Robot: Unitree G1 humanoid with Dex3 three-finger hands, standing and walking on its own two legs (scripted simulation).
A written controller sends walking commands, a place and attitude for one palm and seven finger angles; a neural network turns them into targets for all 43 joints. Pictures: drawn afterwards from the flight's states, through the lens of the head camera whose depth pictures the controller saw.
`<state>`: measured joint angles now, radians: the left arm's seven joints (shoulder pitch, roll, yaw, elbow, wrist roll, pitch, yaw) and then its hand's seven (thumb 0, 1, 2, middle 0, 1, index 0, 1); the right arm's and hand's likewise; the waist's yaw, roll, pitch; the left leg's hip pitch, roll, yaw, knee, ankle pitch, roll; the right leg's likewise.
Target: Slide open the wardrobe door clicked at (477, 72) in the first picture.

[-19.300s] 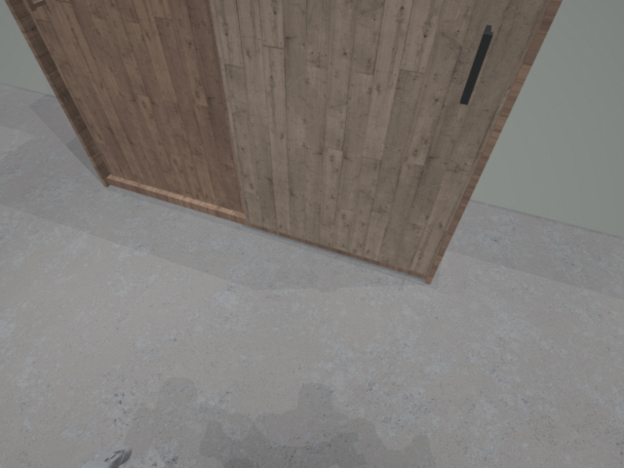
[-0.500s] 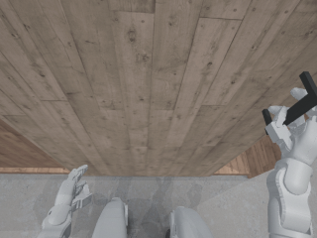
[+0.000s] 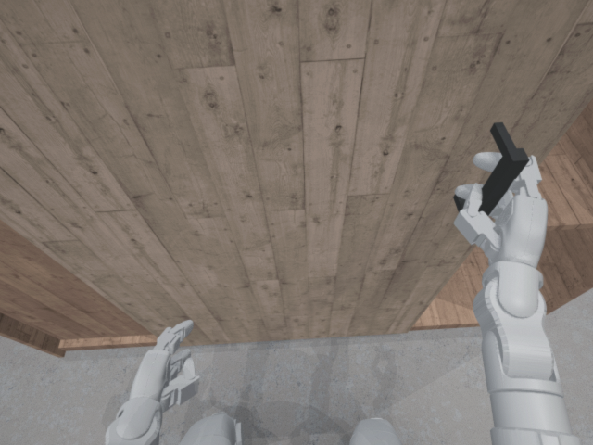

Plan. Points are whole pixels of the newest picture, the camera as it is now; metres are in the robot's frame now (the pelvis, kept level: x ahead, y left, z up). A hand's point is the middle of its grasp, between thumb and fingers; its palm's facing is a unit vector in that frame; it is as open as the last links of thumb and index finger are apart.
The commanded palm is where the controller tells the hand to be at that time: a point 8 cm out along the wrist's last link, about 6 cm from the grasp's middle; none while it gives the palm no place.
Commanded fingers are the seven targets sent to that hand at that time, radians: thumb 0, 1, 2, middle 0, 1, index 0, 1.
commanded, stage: step sideways, sliding the door along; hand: right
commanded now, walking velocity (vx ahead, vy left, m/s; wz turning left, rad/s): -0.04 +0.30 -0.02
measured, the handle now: (483, 184) +0.39 -0.26 +0.09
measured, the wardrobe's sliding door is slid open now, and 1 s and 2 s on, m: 0.37 0.53 0.53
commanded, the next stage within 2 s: stop walking and hold the door there in 0.92 s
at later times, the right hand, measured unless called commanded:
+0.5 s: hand (386, 218) +0.35 -0.13 +0.10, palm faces +0.33 +0.94 +0.01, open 5.7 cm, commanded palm +0.31 -0.10 +0.05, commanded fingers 0.00 -0.90 -0.90 0.45 1.40 0.45 1.40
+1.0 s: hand (325, 210) +0.37 -0.06 +0.09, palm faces +0.71 +0.70 -0.02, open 6.6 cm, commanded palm +0.32 +0.00 +0.03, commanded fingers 0.00 -0.90 -0.90 0.45 1.40 0.45 1.40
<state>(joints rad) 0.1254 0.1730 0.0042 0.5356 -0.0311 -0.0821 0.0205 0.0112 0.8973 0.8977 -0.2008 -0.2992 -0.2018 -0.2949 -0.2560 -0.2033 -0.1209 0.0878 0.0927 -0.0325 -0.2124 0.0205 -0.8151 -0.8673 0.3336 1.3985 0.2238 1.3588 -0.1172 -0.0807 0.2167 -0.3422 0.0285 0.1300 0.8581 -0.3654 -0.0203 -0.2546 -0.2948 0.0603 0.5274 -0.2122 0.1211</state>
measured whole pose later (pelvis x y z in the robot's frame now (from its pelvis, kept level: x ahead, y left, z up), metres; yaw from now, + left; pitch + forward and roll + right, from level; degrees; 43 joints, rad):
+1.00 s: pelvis +0.08 +0.24 -0.07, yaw -5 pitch -6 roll -3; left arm 0.13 0.27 0.11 0.64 -0.05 -0.19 0.02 0.01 0.90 0.90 -0.20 -0.30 -0.37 -0.40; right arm -0.11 -0.17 -0.46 -0.20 0.13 -0.17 -0.31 -0.01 -0.77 -0.88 0.41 1.40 0.08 1.33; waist -0.03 0.02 0.35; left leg -0.56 0.15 -0.31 1.07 -0.31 -0.09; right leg -0.22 -0.15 0.08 0.95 -0.62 0.14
